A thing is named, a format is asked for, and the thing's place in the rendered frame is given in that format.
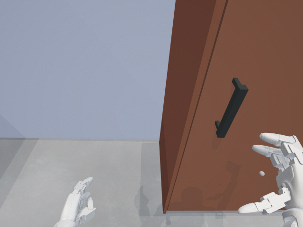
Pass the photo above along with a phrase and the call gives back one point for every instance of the robot right forearm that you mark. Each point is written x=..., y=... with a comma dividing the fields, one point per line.
x=293, y=217

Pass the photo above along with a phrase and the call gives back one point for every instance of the handle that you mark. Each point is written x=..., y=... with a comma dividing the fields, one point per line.
x=232, y=108

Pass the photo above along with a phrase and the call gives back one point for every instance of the wardrobe door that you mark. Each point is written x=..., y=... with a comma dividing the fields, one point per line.
x=260, y=42

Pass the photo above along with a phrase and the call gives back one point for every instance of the right robot hand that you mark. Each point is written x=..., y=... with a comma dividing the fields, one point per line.
x=289, y=161

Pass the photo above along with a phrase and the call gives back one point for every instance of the left robot hand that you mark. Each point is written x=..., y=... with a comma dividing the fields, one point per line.
x=72, y=208

